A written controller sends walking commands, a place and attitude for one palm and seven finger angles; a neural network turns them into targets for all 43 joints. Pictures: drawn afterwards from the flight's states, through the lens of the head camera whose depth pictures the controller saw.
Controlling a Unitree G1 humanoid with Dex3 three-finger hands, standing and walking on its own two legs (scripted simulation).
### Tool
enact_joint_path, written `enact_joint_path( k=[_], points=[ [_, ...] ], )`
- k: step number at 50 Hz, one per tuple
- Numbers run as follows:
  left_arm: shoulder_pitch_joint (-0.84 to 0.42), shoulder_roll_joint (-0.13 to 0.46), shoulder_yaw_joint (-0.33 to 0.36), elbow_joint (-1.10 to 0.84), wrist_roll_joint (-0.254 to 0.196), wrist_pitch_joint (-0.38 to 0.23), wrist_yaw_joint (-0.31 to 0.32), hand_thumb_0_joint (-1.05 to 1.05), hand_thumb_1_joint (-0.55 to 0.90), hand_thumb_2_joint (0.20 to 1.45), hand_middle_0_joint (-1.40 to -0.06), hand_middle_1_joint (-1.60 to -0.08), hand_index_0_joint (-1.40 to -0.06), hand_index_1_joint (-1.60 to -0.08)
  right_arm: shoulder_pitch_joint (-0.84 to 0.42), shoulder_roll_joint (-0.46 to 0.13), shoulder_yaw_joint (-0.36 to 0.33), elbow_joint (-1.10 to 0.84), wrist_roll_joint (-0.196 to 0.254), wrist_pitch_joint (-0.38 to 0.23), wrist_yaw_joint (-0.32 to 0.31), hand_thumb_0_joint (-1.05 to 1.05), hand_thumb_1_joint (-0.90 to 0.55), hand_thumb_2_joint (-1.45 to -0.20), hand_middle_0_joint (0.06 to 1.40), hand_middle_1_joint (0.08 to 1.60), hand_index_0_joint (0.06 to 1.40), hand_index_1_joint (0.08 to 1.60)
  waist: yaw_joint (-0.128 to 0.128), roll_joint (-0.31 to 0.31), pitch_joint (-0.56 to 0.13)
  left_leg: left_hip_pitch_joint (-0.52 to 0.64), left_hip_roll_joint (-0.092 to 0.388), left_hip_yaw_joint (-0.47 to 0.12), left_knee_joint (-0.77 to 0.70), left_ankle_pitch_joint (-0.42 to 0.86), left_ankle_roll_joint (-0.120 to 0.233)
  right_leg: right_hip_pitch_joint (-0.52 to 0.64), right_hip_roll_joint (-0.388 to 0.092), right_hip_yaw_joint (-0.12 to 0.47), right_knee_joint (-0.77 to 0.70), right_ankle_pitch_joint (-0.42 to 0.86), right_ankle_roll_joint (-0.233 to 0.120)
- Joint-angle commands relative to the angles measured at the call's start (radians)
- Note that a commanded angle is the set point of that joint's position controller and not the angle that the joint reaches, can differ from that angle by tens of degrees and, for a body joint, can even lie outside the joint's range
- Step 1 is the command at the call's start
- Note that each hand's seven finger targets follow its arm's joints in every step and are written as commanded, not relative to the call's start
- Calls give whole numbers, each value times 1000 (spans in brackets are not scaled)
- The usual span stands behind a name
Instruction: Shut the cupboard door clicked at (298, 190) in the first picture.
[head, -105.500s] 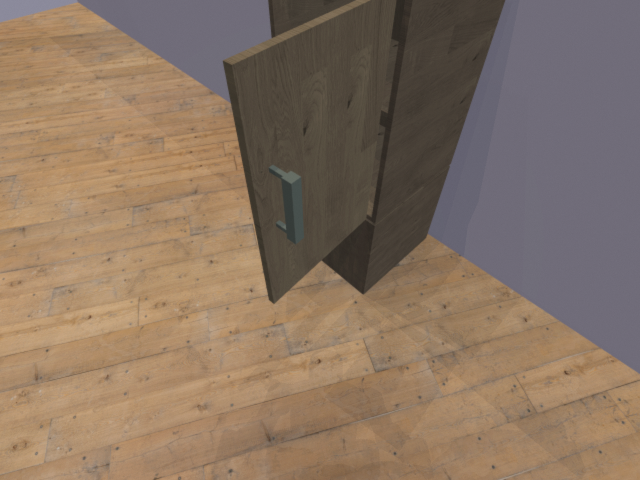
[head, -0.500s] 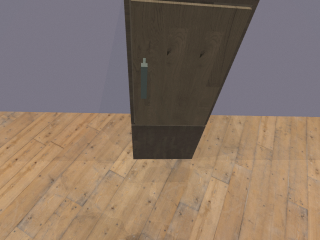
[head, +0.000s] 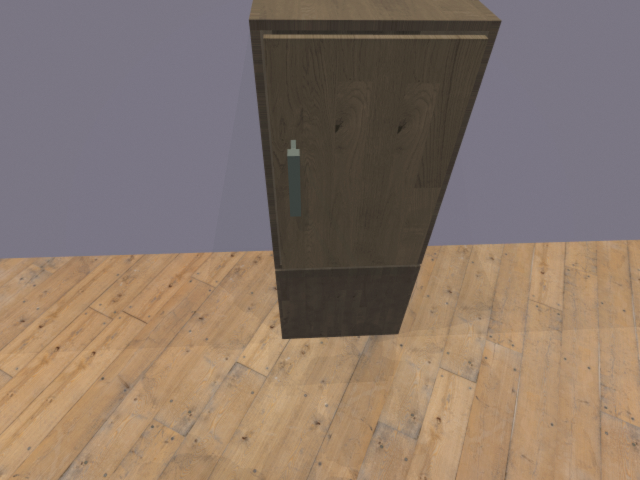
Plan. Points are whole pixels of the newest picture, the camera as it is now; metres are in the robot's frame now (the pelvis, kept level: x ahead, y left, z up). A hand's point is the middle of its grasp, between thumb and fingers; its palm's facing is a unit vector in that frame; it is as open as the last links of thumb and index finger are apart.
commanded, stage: let the arm hang, fingers relaxed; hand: left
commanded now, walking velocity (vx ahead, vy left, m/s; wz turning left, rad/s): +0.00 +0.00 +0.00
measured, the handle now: (294, 178) +0.68 +0.10 -0.02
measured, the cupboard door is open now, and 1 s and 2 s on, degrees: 0 0 0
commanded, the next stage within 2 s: look to check the result in 0.24 s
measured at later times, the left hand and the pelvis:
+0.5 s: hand out of the picture -0.03 +0.15 -0.18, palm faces +0.05 -0.98 -0.17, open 7.4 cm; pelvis +0.01 -0.02 +0.00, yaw +0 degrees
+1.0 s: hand out of the picture +0.00 +0.13 -0.18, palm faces +0.06 -0.99 -0.16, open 7.4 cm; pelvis +0.03 -0.02 +0.00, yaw +0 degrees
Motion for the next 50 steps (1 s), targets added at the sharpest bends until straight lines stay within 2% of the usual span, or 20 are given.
enact_joint_path(
  k=[1,3,6,14,20,22,25,28,30,32,37,47,50],
  points=[
    [98,90,18,-8,4,-1,6,0,900,900,-200,-300,-200,-300,63,-97,-23,-27,-2,-9,-7,0,-900,-900,200,300,200,300,-5,7,110,14,100,-141,-128,-201,-3,-144,-34,52,-107,-52,-57],
    [92,89,19,-14,4,-1,5,0,900,900,-200,-300,-200,-300,67,-94,-23,-29,-3,-9,-7,0,-900,-900,200,300,200,300,-5,25,113,7,97,-138,-127,-205,-5,-144,-33,57,-110,-53,-59],
    [76,97,22,-23,4,-3,5,0,900,900,-200,-300,-200,-300,72,-91,-23,-30,-2,-10,-6,0,-900,-900,200,300,200,300,-7,-1,116,6,94,-130,-110,-177,-8,-145,-38,59,-119,-58,-61],
    [57,92,25,-32,0,-6,4,0,900,900,-200,-300,-200,-300,77,-86,-22,-32,-3,-12,-8,0,-900,-900,200,300,200,300,-10,13,96,33,92,-121,-82,-124,-10,-146,-38,66,-120,-43,-66],
    [57,98,25,-29,-2,-8,6,0,900,900,-200,-300,-200,-300,79,-91,-19,-29,1,-13,-9,0,-900,-900,200,300,200,300,-9,-10,85,60,97,-114,-56,-52,-8,-129,-38,63,-125,-14,-69],
    [55,91,24,-24,-3,-7,6,0,900,900,-200,-300,-200,-300,75,-83,-17,-22,-1,-12,-10,0,-900,-900,200,300,200,300,-11,2,89,58,97,-111,-57,-54,-9,-131,-42,65,-126,-16,-69],
    [63,97,24,-21,-3,-8,7,0,900,900,-200,-300,-200,-300,72,-91,-17,-23,2,-11,-10,0,-900,-900,200,300,200,300,-8,-16,85,66,98,-111,-46,-30,-7,-123,-40,61,-129,-6,-68],
    [60,88,22,-17,-4,-8,7,0,900,900,-200,-300,-200,-300,66,-84,-16,-18,0,-12,-11,0,-900,-900,200,300,200,300,-12,3,86,73,99,-106,-45,-20,-9,-122,-43,63,-129,6,-68],
    [63,95,21,-17,-3,-9,8,0,900,900,-200,-300,-200,-300,62,-94,-16,-21,3,-11,-11,0,-900,-900,200,300,200,300,-10,-15,88,80,101,-109,-40,-7,-8,-123,-39,65,-132,9,-67],
    [61,86,21,-13,-3,-9,8,0,900,900,-200,-300,-200,-300,56,-87,-15,-19,0,-13,-12,0,-900,-900,200,300,200,300,-10,4,83,82,102,-105,-41,8,-8,-112,-42,62,-128,31,-66],
    [61,83,19,-12,-4,-9,8,0,900,900,-200,-300,-200,-300,39,-90,-14,-18,1,-13,-13,0,-900,-900,200,300,200,300,-9,-8,91,85,101,-105,-39,9,-8,-114,-45,64,-137,28,-66],
    [48,92,21,-15,-4,-13,8,0,900,900,-200,-300,-200,-300,21,-102,-11,-17,1,-21,-15,0,-900,-900,200,300,200,300,-6,2,56,103,107,-102,-27,105,-6,-59,-50,59,-135,117,-62],
    [49,104,22,-17,-3,-15,9,0,900,900,-200,-300,-200,-300,15,-109,-10,-18,3,-22,-15,0,-900,-900,200,300,200,300,-1,-12,60,107,108,-101,-21,128,-6,-53,-51,53,-139,144,-61]
  ],
)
